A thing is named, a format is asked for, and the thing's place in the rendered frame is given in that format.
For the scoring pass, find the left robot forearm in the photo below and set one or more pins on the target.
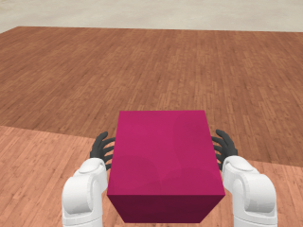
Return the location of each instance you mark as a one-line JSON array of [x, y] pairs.
[[81, 195]]

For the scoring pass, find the carton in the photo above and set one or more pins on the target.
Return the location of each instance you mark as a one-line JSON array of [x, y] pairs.
[[164, 167]]

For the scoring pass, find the robot left hand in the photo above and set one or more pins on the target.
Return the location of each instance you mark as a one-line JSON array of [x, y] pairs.
[[98, 150]]

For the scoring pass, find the robot right hand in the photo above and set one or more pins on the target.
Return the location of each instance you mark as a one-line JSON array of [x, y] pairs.
[[227, 148]]

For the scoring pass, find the right robot forearm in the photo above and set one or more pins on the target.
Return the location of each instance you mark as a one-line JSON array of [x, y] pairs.
[[253, 194]]

